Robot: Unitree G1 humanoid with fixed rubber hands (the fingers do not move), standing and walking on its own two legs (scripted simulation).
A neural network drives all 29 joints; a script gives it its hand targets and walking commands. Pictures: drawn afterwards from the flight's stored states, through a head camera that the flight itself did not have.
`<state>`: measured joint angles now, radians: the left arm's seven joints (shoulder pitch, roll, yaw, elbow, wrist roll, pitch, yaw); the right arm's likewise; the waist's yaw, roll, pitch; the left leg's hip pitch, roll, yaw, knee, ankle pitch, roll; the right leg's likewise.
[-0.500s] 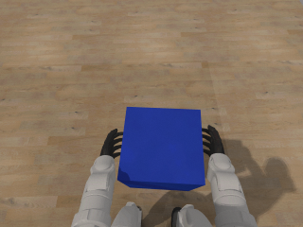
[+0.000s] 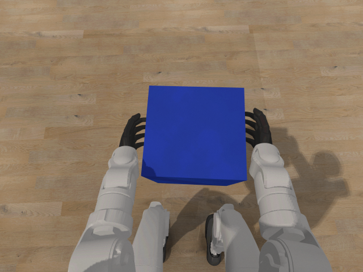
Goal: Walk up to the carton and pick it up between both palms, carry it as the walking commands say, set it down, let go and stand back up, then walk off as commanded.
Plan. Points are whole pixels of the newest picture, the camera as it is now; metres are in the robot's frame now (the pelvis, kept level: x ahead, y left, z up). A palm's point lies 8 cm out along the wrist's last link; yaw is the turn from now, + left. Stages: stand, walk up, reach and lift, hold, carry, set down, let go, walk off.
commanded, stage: set down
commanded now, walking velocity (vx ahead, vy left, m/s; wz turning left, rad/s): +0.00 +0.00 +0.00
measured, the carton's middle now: (193, 143) +0.41 +0.00 -0.15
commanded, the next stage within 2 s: none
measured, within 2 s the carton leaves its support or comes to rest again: neither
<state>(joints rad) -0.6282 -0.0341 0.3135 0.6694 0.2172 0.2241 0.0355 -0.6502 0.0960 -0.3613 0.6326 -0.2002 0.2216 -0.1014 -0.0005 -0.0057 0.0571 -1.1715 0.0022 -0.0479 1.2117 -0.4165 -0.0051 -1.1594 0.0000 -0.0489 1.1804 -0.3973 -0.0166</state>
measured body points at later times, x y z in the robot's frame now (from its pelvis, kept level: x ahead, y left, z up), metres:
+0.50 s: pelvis -0.01 +0.01 -0.07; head +0.22 +0.02 +0.32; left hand +0.42 +0.16 -0.18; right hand +0.42 -0.15 -0.16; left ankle +0.08 +0.13 -0.63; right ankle +0.09 -0.11 -0.63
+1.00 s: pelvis -0.01 +0.00 -0.13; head +0.27 +0.01 +0.23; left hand +0.44 +0.15 -0.26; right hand +0.45 -0.15 -0.25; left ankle +0.08 +0.13 -0.63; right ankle +0.09 -0.11 -0.63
